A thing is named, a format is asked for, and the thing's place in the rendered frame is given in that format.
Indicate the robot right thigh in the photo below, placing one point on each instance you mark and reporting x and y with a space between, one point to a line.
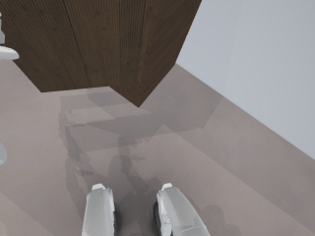
184 219

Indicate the robot right shin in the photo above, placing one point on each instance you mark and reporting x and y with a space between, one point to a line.
164 220

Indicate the cupboard door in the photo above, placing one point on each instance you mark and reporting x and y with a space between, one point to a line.
75 44

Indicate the left robot hand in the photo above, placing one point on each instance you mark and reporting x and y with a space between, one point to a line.
7 53

